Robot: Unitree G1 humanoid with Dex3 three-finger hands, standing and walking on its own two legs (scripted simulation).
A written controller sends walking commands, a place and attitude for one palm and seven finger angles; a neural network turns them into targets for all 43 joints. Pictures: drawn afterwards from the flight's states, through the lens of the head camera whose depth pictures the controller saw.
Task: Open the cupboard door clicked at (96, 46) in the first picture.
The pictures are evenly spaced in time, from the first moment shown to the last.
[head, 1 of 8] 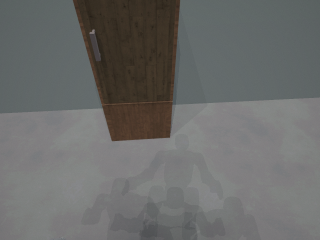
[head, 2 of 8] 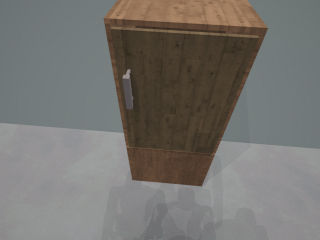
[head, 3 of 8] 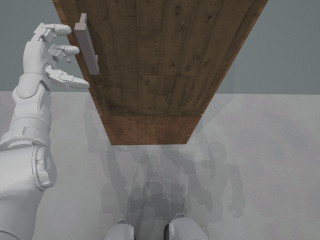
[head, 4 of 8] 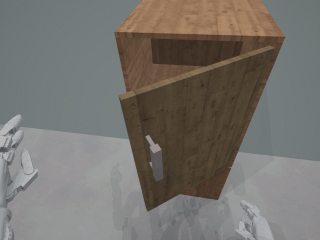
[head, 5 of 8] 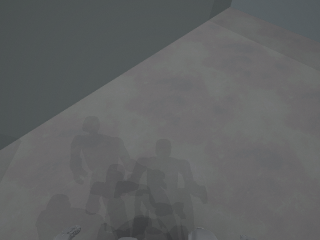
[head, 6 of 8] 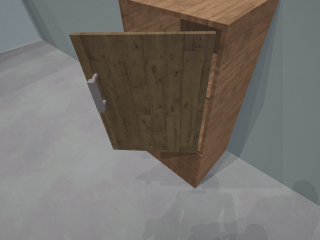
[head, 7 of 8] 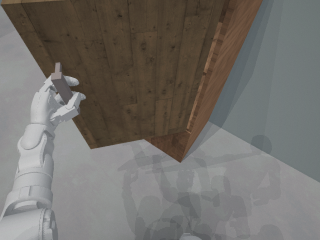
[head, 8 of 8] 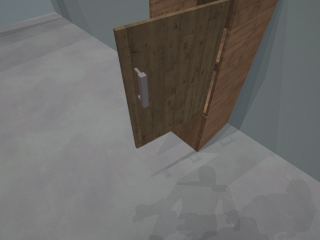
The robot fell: no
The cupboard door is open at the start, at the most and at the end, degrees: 0 79 78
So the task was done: yes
